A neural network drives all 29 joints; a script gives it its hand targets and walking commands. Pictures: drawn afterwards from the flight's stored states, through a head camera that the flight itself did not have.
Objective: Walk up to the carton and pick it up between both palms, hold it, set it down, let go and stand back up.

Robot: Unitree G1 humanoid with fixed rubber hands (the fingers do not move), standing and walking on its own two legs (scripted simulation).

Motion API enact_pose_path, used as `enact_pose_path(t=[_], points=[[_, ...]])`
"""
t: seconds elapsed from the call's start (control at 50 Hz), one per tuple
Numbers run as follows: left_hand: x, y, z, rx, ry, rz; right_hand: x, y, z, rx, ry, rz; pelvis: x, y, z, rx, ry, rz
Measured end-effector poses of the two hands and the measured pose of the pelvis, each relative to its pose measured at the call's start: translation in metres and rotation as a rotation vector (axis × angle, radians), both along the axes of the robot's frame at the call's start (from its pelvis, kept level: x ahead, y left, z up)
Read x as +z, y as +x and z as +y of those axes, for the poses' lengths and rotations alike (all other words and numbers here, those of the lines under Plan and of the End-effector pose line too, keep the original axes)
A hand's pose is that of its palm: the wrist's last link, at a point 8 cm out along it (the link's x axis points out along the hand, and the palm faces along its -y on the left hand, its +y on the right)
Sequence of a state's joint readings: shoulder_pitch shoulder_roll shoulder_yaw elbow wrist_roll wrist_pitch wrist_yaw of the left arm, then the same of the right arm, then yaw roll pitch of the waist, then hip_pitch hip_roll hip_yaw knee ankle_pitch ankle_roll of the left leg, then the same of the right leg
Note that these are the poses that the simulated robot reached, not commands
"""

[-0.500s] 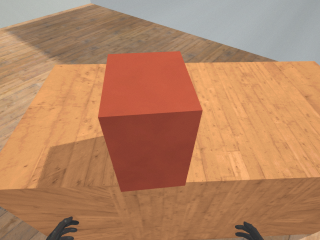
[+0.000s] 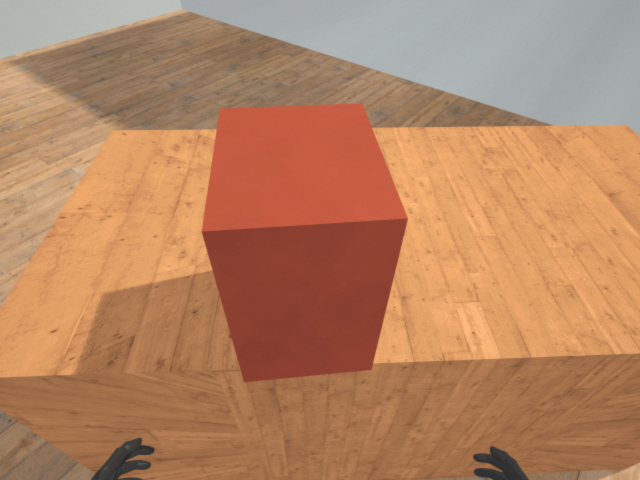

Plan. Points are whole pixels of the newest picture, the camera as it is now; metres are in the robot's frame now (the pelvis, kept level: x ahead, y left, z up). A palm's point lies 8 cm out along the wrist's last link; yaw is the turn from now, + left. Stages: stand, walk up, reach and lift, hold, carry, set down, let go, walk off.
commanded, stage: stand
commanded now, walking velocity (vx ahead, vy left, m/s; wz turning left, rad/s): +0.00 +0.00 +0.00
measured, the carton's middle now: (300, 248) +0.41 +0.05 +0.09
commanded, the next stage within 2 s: walk up in 0.50 s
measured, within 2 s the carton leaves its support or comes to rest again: neither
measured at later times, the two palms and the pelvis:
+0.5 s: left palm out of the picture +0.12 +0.29 -0.08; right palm out of the picture +0.13 -0.24 -0.08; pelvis -0.01 +0.00 +0.00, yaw +0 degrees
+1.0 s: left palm out of the picture +0.07 +0.33 -0.10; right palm out of the picture +0.07 -0.23 -0.09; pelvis -0.05 +0.03 +0.00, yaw +0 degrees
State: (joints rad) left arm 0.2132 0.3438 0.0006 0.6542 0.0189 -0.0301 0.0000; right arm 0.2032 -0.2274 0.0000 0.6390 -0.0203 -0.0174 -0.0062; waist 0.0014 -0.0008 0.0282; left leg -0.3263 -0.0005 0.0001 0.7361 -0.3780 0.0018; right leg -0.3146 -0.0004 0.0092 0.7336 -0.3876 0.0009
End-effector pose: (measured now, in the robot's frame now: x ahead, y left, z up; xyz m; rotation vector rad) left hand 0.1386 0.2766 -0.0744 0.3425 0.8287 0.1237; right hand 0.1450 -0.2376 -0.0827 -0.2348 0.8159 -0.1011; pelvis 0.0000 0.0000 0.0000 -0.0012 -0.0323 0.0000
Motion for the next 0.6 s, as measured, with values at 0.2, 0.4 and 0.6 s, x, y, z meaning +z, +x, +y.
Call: enact_pose_path(t=[0.2, 0.4, 0.6], points=[[0.001, -0.003, 0.009, -0.001, 0.016, 0.005, -0.001, -0.006, -0.001, -0.004, -0.006, 0.008, 0.0, -0.003, 0.002, 0.0, -0.003, -0.005], [-0.003, -0.011, 0.009, 0.005, 0.009, 0.022, 0.0, -0.012, -0.002, -0.006, -0.016, 0.02, 0.001, -0.006, 0.004, 0.0, -0.005, -0.008], [-0.005, -0.019, 0.015, 0.015, 0.012, 0.042, -0.001, -0.018, -0.001, -0.01, -0.019, 0.033, 0.002, -0.01, 0.006, 0.0, -0.008, -0.01]])
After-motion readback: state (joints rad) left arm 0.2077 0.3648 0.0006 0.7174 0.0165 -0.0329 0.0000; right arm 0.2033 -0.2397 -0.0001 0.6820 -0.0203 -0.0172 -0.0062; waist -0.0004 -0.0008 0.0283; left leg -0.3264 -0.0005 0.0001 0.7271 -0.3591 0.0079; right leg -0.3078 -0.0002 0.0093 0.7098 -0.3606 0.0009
